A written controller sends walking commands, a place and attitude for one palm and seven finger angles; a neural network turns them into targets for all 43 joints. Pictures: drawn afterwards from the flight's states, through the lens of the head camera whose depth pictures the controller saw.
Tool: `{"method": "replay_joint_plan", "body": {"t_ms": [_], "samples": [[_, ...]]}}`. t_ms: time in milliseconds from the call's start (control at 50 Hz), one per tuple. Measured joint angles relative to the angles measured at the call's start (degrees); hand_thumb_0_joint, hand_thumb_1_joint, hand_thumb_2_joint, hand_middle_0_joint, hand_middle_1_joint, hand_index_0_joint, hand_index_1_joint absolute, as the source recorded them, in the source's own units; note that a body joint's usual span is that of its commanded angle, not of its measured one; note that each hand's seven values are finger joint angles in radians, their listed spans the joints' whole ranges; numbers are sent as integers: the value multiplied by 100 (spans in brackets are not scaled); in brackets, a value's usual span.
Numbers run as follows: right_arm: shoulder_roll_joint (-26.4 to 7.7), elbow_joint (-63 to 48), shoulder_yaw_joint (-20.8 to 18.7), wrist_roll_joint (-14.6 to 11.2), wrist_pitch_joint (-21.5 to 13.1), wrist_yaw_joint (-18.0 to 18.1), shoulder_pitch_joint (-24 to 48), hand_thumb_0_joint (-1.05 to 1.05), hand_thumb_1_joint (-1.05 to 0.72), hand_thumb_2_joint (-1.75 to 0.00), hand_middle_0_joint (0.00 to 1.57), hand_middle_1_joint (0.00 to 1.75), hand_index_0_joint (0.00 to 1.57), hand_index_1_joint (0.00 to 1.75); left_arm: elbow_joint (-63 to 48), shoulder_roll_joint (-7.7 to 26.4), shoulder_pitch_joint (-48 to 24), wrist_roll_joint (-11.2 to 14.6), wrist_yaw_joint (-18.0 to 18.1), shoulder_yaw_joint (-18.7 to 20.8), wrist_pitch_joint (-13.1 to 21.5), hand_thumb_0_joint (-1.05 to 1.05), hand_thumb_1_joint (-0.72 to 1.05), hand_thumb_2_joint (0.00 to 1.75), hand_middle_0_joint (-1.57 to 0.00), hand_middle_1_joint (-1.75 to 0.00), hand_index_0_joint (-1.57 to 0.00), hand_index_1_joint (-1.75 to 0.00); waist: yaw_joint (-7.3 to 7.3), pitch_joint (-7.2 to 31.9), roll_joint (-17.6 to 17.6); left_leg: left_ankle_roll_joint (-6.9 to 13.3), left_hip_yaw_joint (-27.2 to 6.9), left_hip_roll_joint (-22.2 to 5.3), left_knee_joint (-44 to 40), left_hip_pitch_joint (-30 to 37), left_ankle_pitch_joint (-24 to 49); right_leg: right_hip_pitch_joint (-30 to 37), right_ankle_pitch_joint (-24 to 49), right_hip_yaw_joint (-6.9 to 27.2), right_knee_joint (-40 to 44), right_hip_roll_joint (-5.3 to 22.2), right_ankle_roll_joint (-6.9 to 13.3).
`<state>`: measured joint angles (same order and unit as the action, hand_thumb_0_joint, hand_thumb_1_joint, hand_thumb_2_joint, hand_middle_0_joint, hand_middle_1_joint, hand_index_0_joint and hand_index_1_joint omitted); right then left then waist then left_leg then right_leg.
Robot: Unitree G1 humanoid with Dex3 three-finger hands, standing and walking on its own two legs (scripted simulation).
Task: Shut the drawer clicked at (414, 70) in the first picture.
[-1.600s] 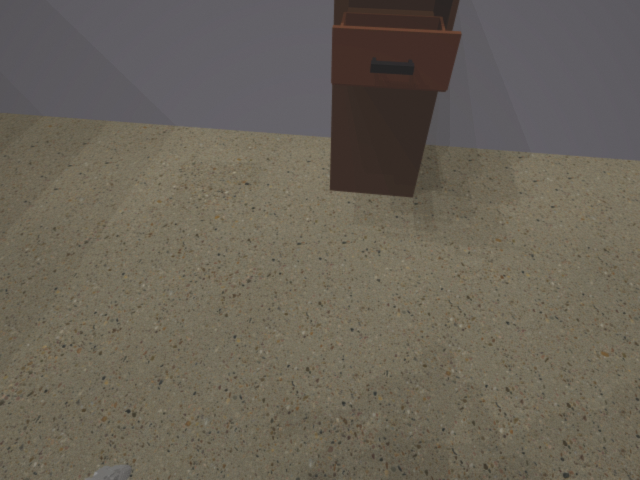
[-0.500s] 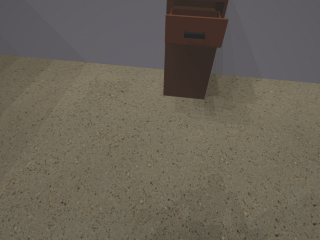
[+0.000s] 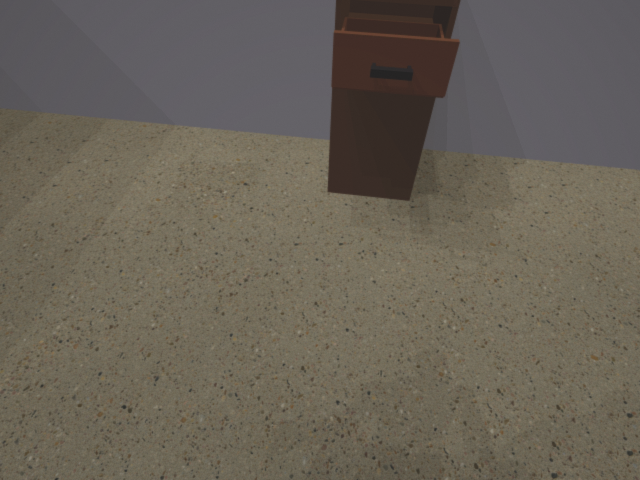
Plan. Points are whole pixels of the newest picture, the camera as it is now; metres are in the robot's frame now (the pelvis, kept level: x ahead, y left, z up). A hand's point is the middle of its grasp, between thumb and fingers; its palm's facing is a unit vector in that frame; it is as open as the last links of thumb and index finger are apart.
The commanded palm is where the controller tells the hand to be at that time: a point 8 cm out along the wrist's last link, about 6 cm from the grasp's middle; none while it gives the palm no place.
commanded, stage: walk to a spot facing it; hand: left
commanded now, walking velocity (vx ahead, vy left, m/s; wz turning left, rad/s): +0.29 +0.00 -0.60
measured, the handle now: (391, 70) +1.18 -0.13 -0.02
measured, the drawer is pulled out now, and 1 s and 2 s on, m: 0.29 0.29 0.29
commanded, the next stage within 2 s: none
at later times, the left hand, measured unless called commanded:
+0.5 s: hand out of the picture +0.08 +0.14 -0.17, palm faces -0.15 -0.97 -0.17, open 7.3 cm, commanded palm none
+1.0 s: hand (265, 288) +0.49 +0.14 -0.17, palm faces -0.45 -0.87 -0.19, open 7.3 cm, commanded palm none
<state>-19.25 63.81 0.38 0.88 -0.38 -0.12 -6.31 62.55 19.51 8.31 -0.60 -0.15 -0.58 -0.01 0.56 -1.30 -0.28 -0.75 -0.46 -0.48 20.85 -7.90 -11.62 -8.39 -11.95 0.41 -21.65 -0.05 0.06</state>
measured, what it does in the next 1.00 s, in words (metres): walks ahead, turning right: left foot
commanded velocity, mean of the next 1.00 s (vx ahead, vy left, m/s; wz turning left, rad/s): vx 0.33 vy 0.00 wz -0.54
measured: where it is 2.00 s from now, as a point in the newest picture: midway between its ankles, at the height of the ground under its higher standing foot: (392, 380)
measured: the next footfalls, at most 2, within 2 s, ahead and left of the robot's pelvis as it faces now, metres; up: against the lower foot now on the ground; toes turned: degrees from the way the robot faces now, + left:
left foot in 0.72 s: +0.39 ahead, +0.05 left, +0.00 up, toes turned -14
right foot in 1.36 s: +0.46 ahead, -0.26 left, +0.00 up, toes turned -50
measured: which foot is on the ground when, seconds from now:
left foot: down 0.00-0.28, up 0.30-0.70, down 0.72-1.00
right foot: down 0.00-0.72, up 0.74-1.00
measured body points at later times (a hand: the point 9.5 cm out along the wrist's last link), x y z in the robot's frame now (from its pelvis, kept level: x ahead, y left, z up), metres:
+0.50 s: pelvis +0.11 -0.03 +0.00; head +0.13 -0.04 +0.44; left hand +0.09 +0.19 -0.15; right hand +0.13 -0.29 -0.15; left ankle +0.18 +0.09 -0.67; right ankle +0.03 -0.11 -0.75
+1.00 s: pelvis +0.32 +0.00 +0.00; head +0.34 +0.02 +0.45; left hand +0.52 +0.19 -0.15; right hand +0.21 -0.23 -0.13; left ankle +0.35 +0.06 -0.75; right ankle +0.29 -0.15 -0.64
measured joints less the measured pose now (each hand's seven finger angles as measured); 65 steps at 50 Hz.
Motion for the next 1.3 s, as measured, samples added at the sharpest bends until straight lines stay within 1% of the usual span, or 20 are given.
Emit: {"method": "replay_joint_plan", "body": {"t_ms": [80, 160, 220, 260, 300, 360, 420, 480, 560, 620, 680, 720, 760, 800, 860, 900, 980, 1100, 1200, 1300], "samples": [[149, -103, -21, 50, 61, 5, -145, 1, -90, -90, 20, 30, 20, 30, -82, -134, 274, -35, -29, 47, -132, 0, 91, 90, -20, -30, -21, -30, 72, 114, 5, -2, 174, -70, 329, -97, -272, -179, -217, 169, -344, -74, 20], [371, -293, -83, 59, 46, -17, -461, 1, -90, -90, 20, 30, 20, 30, -237, -315, 720, -65, -144, 132, -207, 0, 91, 90, -20, -30, -20, -30, 94, 174, -28, 9, 410, -156, 685, -181, -628, -516, -909, 320, -1070, -151, 96], [503, -354, -150, 55, -28, -14, -682, 1, -90, -90, 20, 30, 20, 30, -293, -494, 979, -73, -214, 205, -214, 0, 91, 90, -20, -30, -20, -30, 108, 93, -10, -45, 647, -273, 838, -91, -860, -839, -1289, -20, -1764, -72, 63], [534, -354, -183, 61, -54, -4, -824, 1, -90, -90, 21, 30, 20, 30, -338, -625, 1083, -82, -258, 238, -167, 1, 91, 90, -20, -30, -20, -30, 99, 3, 77, -129, 744, -411, 1079, -64, -1077, -831, -1179, -284, -1601, -39, 65], [548, -317, -209, 38, -8, -4, -953, 1, -90, -90, 21, 30, 20, 30, -397, -720, 1143, -89, -246, 252, 4, 1, 91, 90, -20, -30, -20, -30, 81, -73, 175, -95, 674, -562, 2191, -485, -1500, -797, -701, -404, -1493, -120, 214], [594, -186, -221, 42, 105, -15, -956, 1, -90, -90, 20, 30, 20, 30, -438, -883, 1304, -54, -110, 247, 188, 0, 91, 90, -20, -30, -21, -30, 182, -106, 199, -79, 399, -481, 3973, -1336, -1506, -558, -883, -374, -1345, -252, 372], [651, -292, -265, 68, 101, -46, -762, 1, -91, -90, 20, 30, 20, 30, -379, -1027, 1541, -70, -55, 212, 235, 0, 91, 90, -20, -30, -21, -30, 199, -94, 137, -164, 421, -486, 4390, -2008, -959, -190, -714, -177, -749, -303, 356], [727, -543, -310, 64, 55, -85, -497, 1, -91, -90, 20, 30, 19, 30, -264, -1134, 1727, -85, -43, 191, 255, 0, 91, 90, -20, -30, -21, -30, 162, -72, 74, -244, 421, -540, 4125, -2499, -477, 107, -568, 48, -257, -311, 341], [826, -833, -339, 44, 3, -138, -146, 1, -91, -90, 20, 30, 19, 30, -164, -1183, 1839, -98, -24, 196, 273, 0, 91, 90, -20, -30, -21, -30, 194, -80, 51, -273, 342, -583, 3500, -2820, -40, 448, -583, 325, 103, -313, 256], [888, -973, -322, 32, -29, -164, 84, 1, -91, -90, 20, 30, 19, 30, -165, -1130, 1838, -111, 14, 229, 277, 0, 91, 90, -20, -30, -21, -30, 288, -119, 22, -221, 355, -534, 2779, -2728, 53, 691, -754, 492, 170, -283, 163], [950, -1089, -269, 20, -119, -161, 240, 1, -91, -90, 20, 30, 19, 30, -186, -1011, 1834, -109, 37, 292, 257, 0, 91, 90, -20, -30, -21, -30, 370, -138, -75, -112, 446, -363, 1813, -2255, 10, 865, -1117, 667, -47, -200, 38], [960, -1184, -208, 52, -267, -113, 279, 1, -91, -90, 20, 30, 20, 30, -188, -944, 1876, -67, 27, 358, 231, 0, 91, 90, -20, -30, -21, -30, 355, -114, -81, 81, 526, -333, 1315, -1829, 302, 616, -1534, 743, -980, -234, 32], [1028, -1214, -166, 75, -371, -62, 284, 1, -91, -90, 20, 30, 20, 30, -146, -812, 1666, -34, 2, 433, 135, 1, 91, 90, -20, -30, -21, -30, 326, -197, -200, 290, 739, -354, 1741, -1772, 25, -142, -1750, 610, -2980, -229, 108], [1087, -1181, -144, 71, -389, -32, 144, 0, -91, -90, 20, 30, 20, 30, -173, -680, 1421, -61, -33, 501, 55, 1, 91, 90, -20, -30, -20, -30, 293, -192, -267, 364, 947, -388, 1693, -1487, -249, -909, -1443, 307, -4456, -139, 143], [1132, -1006, -169, 71, -400, 31, -228, 0, -91, -90, 20, 30, 20, 30, -398, -526, 1015, -123, -124, 580, -30, 1, 91, 90, -20, -30, -20, -30, 230, -131, -275, 371, 1160, -387, 1193, -1008, -224, -1789, -799, -135, -5099, 120, 96], [1121, -858, -236, 39, -407, 86, -503, 0, -91, -90, 20, 30, 20, 30, -601, -484, 800, -144, -156, 619, -66, 1, 92, 90, -19, -30, -20, -30, 200, -64, -271, 402, 1328, -358, 843, -724, -190, -2251, -415, -233, -5075, 262, 33], [930, -626, -333, 26, -428, 134, -1010, -1, -93, -90, 20, 30, 20, 30, -849, -491, 446, -177, -203, 659, -132, 0, 92, 90, -19, -30, -20, -30, 56, 7, -246, 439, 1649, -262, 308, -216, -201, -2862, 225, -219, -4800, 475, -118], [821, -335, -318, 26, -417, 136, -1707, 0, -92, -90, 20, 30, 19, 30, -920, -595, -32, -184, -272, 581, -247, 0, 92, 90, -19, -30, -20, -30, -196, -90, -184, 373, 2031, -236, -71, 454, -442, -3033, 635, -332, -3820, 640, -216], [918, -161, -244, 74, -358, 124, -2134, 0, -91, -90, 20, 30, 19, 30, -918, -752, -411, -158, -312, 470, -291, 0, 92, 90, -19, -30, -20, -30, -424, -269, -144, 201, 2331, -328, -114, 900, -780, -2751, 535, -586, -2773, 568, -105], [1046, -45, -215, 113, -267, 83, -2390, 1, -91, -90, 20, 30, 19, 30, -1005, -940, -712, -131, -326, 354, -193, 1, 91, 90, -19, -30, -20, -30, -600, -448, -1, -90, 2623, -606, 246, 1169, -1320, -2228, -71, -862, -1875, 259, 227]]}}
